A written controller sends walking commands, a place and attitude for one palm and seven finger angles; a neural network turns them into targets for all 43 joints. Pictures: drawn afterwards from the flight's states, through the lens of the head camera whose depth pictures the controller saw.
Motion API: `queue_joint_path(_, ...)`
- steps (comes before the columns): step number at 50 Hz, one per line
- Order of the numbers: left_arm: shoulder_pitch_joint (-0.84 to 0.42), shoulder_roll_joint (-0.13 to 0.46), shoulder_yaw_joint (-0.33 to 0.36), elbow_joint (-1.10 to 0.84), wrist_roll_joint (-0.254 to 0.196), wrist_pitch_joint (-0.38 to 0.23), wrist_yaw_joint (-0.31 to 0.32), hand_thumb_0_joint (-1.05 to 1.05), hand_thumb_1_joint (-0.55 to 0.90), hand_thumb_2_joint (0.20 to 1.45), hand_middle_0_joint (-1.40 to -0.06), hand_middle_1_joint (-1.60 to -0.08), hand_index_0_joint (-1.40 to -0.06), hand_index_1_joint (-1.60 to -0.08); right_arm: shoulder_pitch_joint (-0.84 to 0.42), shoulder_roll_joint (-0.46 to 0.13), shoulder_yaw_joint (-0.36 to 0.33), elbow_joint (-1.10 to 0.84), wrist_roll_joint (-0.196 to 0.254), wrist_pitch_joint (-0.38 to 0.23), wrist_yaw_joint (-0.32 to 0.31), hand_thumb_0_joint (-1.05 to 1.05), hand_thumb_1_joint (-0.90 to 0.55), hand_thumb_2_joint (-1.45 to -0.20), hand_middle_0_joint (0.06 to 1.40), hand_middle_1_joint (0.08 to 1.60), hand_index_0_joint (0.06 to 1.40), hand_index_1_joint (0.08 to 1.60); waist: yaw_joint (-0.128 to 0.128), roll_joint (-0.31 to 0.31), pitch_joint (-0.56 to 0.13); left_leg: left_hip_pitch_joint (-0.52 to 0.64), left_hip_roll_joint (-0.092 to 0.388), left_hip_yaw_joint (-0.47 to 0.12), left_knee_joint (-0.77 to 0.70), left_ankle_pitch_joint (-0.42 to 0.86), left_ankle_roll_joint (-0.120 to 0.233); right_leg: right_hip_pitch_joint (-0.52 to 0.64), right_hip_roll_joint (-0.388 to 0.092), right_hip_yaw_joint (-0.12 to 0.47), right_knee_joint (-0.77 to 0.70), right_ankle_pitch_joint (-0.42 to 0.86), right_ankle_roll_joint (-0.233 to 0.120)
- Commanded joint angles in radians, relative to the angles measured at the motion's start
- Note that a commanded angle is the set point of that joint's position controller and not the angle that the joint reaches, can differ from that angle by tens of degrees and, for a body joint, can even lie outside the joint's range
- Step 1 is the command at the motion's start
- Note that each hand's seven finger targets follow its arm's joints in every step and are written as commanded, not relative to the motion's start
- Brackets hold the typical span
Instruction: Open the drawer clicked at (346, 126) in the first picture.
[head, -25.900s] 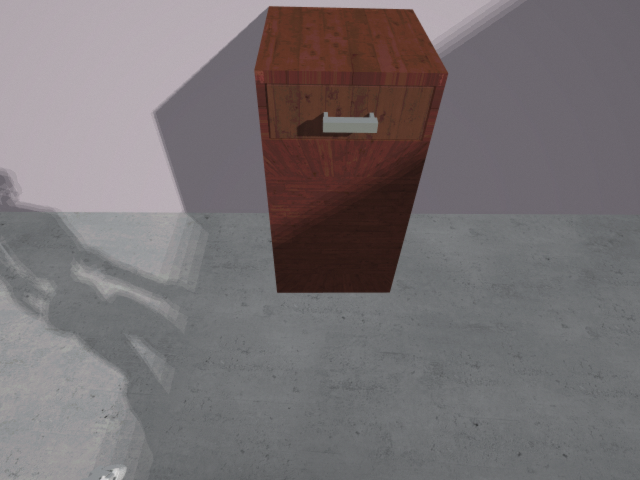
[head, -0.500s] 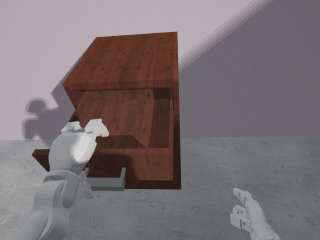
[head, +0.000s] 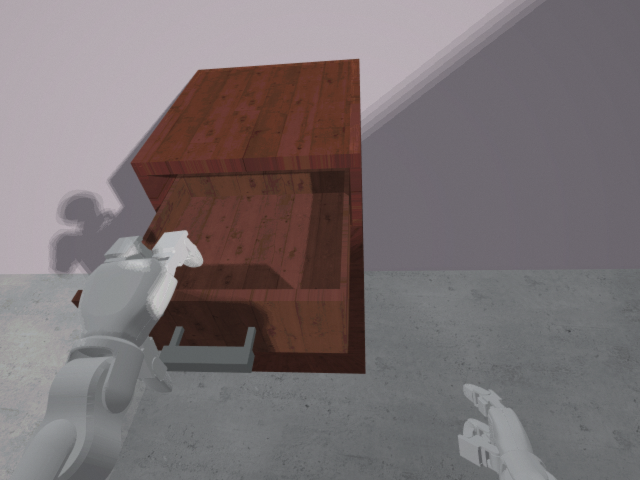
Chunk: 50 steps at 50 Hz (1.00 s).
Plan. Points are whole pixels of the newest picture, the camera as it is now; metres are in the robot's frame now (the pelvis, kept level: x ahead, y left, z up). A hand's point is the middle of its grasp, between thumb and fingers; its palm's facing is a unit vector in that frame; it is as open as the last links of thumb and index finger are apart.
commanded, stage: draw the hand back to the body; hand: left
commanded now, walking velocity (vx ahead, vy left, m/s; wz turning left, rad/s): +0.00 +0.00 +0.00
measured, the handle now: (210, 345) +0.28 +0.23 -0.01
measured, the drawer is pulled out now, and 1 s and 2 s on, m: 0.30 0.30 0.30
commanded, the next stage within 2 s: step back with the hand held close in 1.34 s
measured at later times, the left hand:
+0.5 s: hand (155, 325) +0.22 +0.21 +0.14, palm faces +0.31 -0.81 -0.49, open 13.6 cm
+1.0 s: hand (106, 326) +0.20 +0.25 +0.16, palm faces +0.40 -0.82 -0.41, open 9.9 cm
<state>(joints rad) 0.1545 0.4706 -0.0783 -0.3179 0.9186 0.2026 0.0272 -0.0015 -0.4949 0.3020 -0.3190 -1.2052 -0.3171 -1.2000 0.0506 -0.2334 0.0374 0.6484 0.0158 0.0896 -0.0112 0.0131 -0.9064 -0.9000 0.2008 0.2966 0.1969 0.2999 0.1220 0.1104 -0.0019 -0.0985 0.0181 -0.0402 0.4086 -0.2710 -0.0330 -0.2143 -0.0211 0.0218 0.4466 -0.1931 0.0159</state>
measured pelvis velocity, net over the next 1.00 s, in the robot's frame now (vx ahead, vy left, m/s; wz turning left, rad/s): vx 0.02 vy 0.01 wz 0.01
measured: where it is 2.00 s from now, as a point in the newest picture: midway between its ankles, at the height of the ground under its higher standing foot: outside the picture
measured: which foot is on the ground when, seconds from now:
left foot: down 0.00-1.00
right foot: down 0.00-1.00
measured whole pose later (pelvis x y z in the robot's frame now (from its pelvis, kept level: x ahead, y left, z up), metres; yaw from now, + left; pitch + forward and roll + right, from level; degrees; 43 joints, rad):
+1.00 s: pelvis +0.02 +0.01 +0.00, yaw +1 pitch -4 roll -1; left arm 0.51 0.33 0.28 -0.49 -0.01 -0.11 0.10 0.00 0.35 0.67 -0.25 -0.66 -0.25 -0.65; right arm 0.18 -0.20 0.02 0.66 -0.03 -0.16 -0.09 0.01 -0.90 -0.90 0.20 0.30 0.20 0.30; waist 0.07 0.05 0.03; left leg -0.03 0.02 -0.05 0.40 -0.30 -0.02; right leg -0.12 -0.02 0.01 0.37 -0.19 0.03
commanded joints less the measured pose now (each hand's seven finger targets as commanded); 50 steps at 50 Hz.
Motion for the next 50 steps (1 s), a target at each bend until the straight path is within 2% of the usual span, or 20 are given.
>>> queue_joint_path(1,-0.149,0.152,0.135,-0.186,-0.003,0.018,0.026,0.000,-0.500,0.300,-0.300,-1.200,-0.300,-1.200,-0.209,-0.090,-0.020,-0.188,0.000,-0.061,-0.008,0.000,-0.900,-0.900,0.200,0.300,0.200,0.300,-0.001,-0.103,-0.165,-0.089,-0.043,0.075,-0.056,0.216,0.046,0.174,0.026,-0.056,-0.045,0.110,-0.028)
queue_joint_path(2,-0.125,0.180,0.159,-0.167,-0.010,0.020,0.018,0.000,-0.500,0.300,-0.300,-1.200,-0.300,-1.200,-0.210,-0.096,-0.028,-0.176,0.003,-0.052,-0.012,0.000,-0.900,-0.900,0.200,0.300,0.200,0.300,-0.010,-0.094,-0.119,-0.097,-0.038,0.075,-0.068,0.190,0.044,0.154,0.031,-0.052,-0.059,0.088,-0.026)
queue_joint_path(6,-0.140,0.170,0.140,-0.232,-0.001,-0.011,0.004,0.000,-0.500,0.300,-0.300,-1.200,-0.300,-1.200,-0.207,-0.093,-0.016,-0.199,-0.004,-0.070,-0.021,0.000,-0.900,-0.900,0.200,0.300,0.200,0.300,-0.006,-0.096,-0.162,-0.082,-0.045,0.073,-0.051,0.179,0.053,0.153,0.024,-0.060,-0.051,0.058,-0.025)
queue_joint_path(10,-0.117,0.255,0.238,-0.255,-0.003,-0.052,0.028,0.000,-0.500,0.300,-0.300,-1.200,-0.300,-1.200,-0.200,-0.103,-0.026,-0.193,-0.009,-0.078,-0.038,0.000,-0.900,-0.900,0.200,0.300,0.200,0.300,0.003,-0.058,-0.158,-0.083,-0.037,0.063,-0.048,0.166,0.046,0.146,0.029,-0.048,-0.058,0.048,-0.027)
queue_joint_path(11,-0.118,0.203,0.195,-0.249,0.002,-0.065,0.034,0.000,-0.500,0.300,-0.300,-1.200,-0.300,-1.200,-0.187,-0.089,-0.016,-0.196,-0.012,-0.083,-0.034,0.000,-0.900,-0.900,0.200,0.300,0.200,0.300,0.004,-0.072,-0.155,-0.082,-0.045,0.065,-0.048,0.176,0.048,0.144,0.021,-0.062,-0.054,0.044,-0.028)
queue_joint_path(15,-0.076,0.257,0.271,-0.259,-0.022,-0.076,0.061,0.000,-0.500,0.300,-0.300,-1.200,-0.300,-1.200,-0.185,-0.101,-0.031,-0.186,-0.008,-0.091,-0.036,0.000,-0.900,-0.900,0.200,0.300,0.200,0.300,0.007,-0.022,-0.142,-0.087,-0.038,0.060,-0.048,0.178,0.036,0.143,0.028,-0.050,-0.056,0.067,-0.031)
queue_joint_path(16,-0.057,0.213,0.236,-0.254,-0.018,-0.076,0.060,0.000,-0.500,0.300,-0.300,-1.200,-0.300,-1.200,-0.174,-0.091,-0.024,-0.193,-0.012,-0.094,-0.032,0.000,-0.900,-0.900,0.200,0.300,0.200,0.300,0.012,-0.058,-0.164,-0.083,-0.046,0.062,-0.042,0.199,0.042,0.155,0.021,-0.061,-0.048,0.077,-0.031)
queue_joint_path(17,-0.023,0.236,0.261,-0.227,-0.025,-0.070,0.060,0.000,-0.500,0.300,-0.300,-1.200,-0.300,-1.200,-0.173,-0.098,-0.036,-0.175,-0.011,-0.087,-0.033,0.000,-0.900,-0.900,0.200,0.300,0.200,0.300,0.004,-0.059,-0.127,-0.085,-0.041,0.064,-0.047,0.207,0.041,0.147,0.025,-0.053,-0.057,0.099,-0.030)
queue_joint_path(18,-0.063,-0.111,0.256,-0.272,-0.773,-0.183,0.058,0.000,-0.465,0.315,-0.298,-1.178,-0.298,-1.178,-0.113,-0.027,-0.024,-0.243,-0.003,-0.149,-0.053,0.000,-0.900,-0.900,0.200,0.300,0.200,0.300,-0.090,-0.251,-0.065,-0.011,-0.021,0.062,-0.020,0.122,0.074,0.128,0.051,-0.081,-0.073,0.070,-0.019)
queue_joint_path(19,0.016,0.001,0.313,-0.234,-0.803,-0.239,0.071,0.000,-0.430,0.330,-0.295,-1.155,-0.295,-1.155,-0.115,-0.055,-0.019,-0.218,-0.015,-0.191,-0.068,0.000,-0.900,-0.900,0.200,0.300,0.200,0.300,-0.077,-0.288,-0.086,0.000,-0.014,0.068,-0.017,0.080,0.077,0.132,0.041,-0.068,-0.081,0.026,-0.009)
queue_joint_path(20,0.069,0.010,0.336,-0.194,-0.809,-0.258,0.077,0.000,-0.395,0.345,-0.292,-1.133,-0.292,-1.133,-0.129,-0.054,-0.012,-0.201,-0.019,-0.211,-0.074,0.000,-0.900,-0.900,0.200,0.300,0.200,0.300,-0.069,-0.239,-0.029,-0.006,-0.015,0.064,-0.024,0.052,0.068,0.091,0.049,-0.065,-0.098,-0.018,-0.013)
queue_joint_path(22,0.070,0.030,0.392,-0.351,-0.901,-0.305,0.091,0.000,-0.325,0.375,-0.287,-1.087,-0.287,-1.087,-0.085,-0.065,-0.017,-0.208,-0.028,-0.231,-0.097,0.000,-0.900,-0.900,0.200,0.300,0.200,0.300,-0.062,-0.142,-0.087,0.006,-0.020,0.063,-0.035,0.121,0.058,0.142,0.022,-0.071,-0.096,0.025,-0.012)
queue_joint_path(25,0.092,0.054,0.436,-0.413,-0.914,-0.343,0.116,0.000,-0.220,0.420,-0.280,-1.020,-0.280,-1.020,-0.056,-0.066,-0.014,-0.186,-0.045,-0.273,-0.106,0.000,-0.900,-0.900,0.200,0.300,0.200,0.300,-0.051,0.028,-0.101,0.009,-0.024,0.069,-0.043,0.186,0.035,0.170,0.018,-0.072,-0.086,0.088,-0.022)
queue_joint_path(26,0.121,-0.006,0.393,-0.410,-0.919,-0.351,0.112,0.000,-0.185,0.435,-0.277,-0.997,-0.277,-0.997,-0.042,-0.050,-0.010,-0.187,-0.045,-0.286,-0.103,0.000,-0.900,-0.900,0.200,0.300,0.200,0.300,-0.056,0.047,-0.074,-0.003,-0.022,0.069,-0.050,0.203,0.032,0.166,0.016,-0.082,-0.082,0.105,-0.023)
queue_joint_path(29,0.142,-0.006,0.393,-0.411,-0.924,-0.362,0.109,0.000,-0.080,0.480,-0.270,-0.930,-0.270,-0.930,-0.023,-0.061,-0.017,-0.178,-0.046,-0.306,-0.093,0.000,-0.900,-0.900,0.200,0.300,0.200,0.300,-0.058,0.023,-0.036,-0.023,-0.018,0.058,-0.060,0.241,0.028,0.169,0.022,-0.085,-0.083,0.137,-0.026)
queue_joint_path(32,0.171,-0.023,0.395,-0.380,-0.930,-0.366,0.100,0.000,0.025,0.525,-0.262,-0.863,-0.262,-0.863,-0.015,-0.066,-0.027,-0.174,-0.046,-0.313,-0.090,0.000,-0.900,-0.900,0.200,0.300,0.200,0.300,-0.061,-0.069,-0.023,-0.024,-0.012,0.056,-0.061,0.267,0.032,0.175,0.027,-0.088,-0.089,0.163,-0.022)
queue_joint_path(38,0.245,-0.032,0.419,-0.351,-0.935,-0.374,0.092,0.000,0.235,0.615,-0.247,-0.728,-0.247,-0.728,-0.011,-0.070,-0.040,-0.161,-0.046,-0.312,-0.087,0.000,-0.900,-0.900,0.200,0.300,0.200,0.300,-0.053,-0.079,-0.050,-0.020,-0.013,0.061,-0.061,0.311,0.029,0.198,0.030,-0.094,-0.083,0.204,-0.020)
queue_joint_path(41,0.263,-0.019,0.435,-0.384,-0.932,-0.379,0.095,0.000,0.340,0.660,-0.240,-0.660,-0.240,-0.660,-0.010,-0.070,-0.043,-0.163,-0.048,-0.316,-0.087,0.000,-0.900,-0.900,0.200,0.300,0.200,0.300,-0.050,-0.029,-0.088,-0.004,-0.018,0.065,-0.059,0.345,0.026,0.216,0.028,-0.092,-0.081,0.234,-0.021)
queue_joint_path(44,0.257,0.008,0.460,-0.415,-0.933,-0.379,0.098,0.000,0.445,0.705,-0.232,-0.592,-0.232,-0.592,-0.005,-0.075,-0.047,-0.170,-0.045,-0.312,-0.086,0.000,-0.900,-0.900,0.200,0.300,0.200,0.300,-0.051,-0.061,-0.103,-0.011,-0.018,0.055,-0.059,0.349,0.026,0.227,0.029,-0.089,-0.078,0.240,-0.022)
queue_joint_path(50,0.262,0.020,0.491,-0.395,-0.932,-0.368,0.099,0.000,0.655,0.795,-0.218,-0.458,-0.218,-0.458,-0.011,-0.073,-0.051,-0.159,-0.041,-0.309,-0.091,0.000,-0.900,-0.900,0.200,0.300,0.200,0.300,-0.052,-0.022,-0.055,-0.013,-0.017,0.051,-0.064,0.334,0.019,0.195,0.037,-0.091,-0.096,0.213,-0.026)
